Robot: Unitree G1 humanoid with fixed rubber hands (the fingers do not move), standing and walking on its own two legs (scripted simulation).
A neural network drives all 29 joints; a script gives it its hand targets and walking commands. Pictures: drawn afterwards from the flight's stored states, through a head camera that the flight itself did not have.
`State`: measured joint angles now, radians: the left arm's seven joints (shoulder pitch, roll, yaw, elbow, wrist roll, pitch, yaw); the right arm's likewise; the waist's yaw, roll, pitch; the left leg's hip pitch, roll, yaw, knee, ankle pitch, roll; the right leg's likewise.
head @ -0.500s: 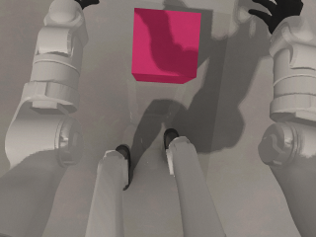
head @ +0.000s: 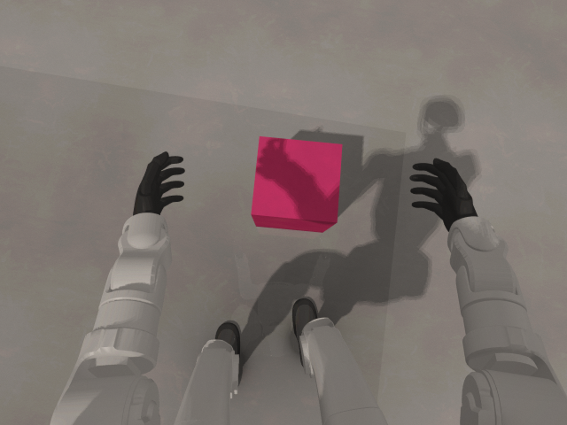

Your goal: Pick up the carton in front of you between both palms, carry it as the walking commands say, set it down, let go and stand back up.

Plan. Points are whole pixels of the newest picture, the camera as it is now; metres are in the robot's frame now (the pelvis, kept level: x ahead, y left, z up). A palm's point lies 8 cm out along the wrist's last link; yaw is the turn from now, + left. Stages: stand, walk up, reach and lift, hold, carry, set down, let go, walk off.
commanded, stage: let go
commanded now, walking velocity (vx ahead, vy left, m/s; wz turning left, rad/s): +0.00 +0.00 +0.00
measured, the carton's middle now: (294, 189) +0.51 -0.10 -0.59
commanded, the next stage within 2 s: stand in 1.02 s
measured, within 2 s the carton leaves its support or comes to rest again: neither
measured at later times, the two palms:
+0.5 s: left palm (26, 341) +0.26 +0.25 -0.02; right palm (463, 341) +0.21 -0.21 -0.01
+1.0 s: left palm (8, 375) +0.23 +0.26 -0.01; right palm (470, 334) +0.22 -0.21 +0.00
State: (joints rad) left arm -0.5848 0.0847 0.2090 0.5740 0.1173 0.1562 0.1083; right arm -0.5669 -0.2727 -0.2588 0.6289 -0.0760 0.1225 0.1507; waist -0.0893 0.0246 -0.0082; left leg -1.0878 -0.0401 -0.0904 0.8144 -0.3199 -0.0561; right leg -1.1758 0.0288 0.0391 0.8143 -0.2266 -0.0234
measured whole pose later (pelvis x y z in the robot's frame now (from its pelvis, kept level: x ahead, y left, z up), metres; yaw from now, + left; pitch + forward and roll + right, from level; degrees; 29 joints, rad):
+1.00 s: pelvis +0.06 +0.03 +0.06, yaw -2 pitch -3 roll -1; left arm 0.23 0.20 0.03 0.47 0.00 0.08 -0.03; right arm 0.22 -0.23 -0.03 0.39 -0.02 0.19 0.03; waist 0.00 0.02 0.06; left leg -0.07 -0.02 -0.06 0.46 -0.34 0.01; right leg -0.16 0.02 0.06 0.46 -0.25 0.01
